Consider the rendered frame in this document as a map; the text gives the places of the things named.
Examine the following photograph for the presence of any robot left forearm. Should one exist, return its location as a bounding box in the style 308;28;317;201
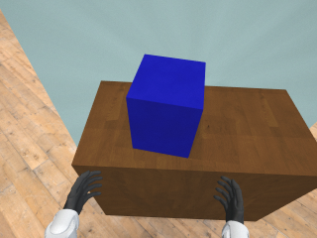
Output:
44;209;79;238

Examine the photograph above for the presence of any robot right forearm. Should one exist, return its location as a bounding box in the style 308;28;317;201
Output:
221;220;250;238

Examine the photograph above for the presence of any robot left hand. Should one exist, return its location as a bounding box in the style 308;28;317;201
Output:
63;170;103;215

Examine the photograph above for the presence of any carton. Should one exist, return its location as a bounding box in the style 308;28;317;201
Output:
126;54;206;159

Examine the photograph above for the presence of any pedestal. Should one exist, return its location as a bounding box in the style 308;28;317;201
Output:
71;80;317;222

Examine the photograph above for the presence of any robot right hand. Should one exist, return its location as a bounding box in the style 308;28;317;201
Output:
213;176;245;224

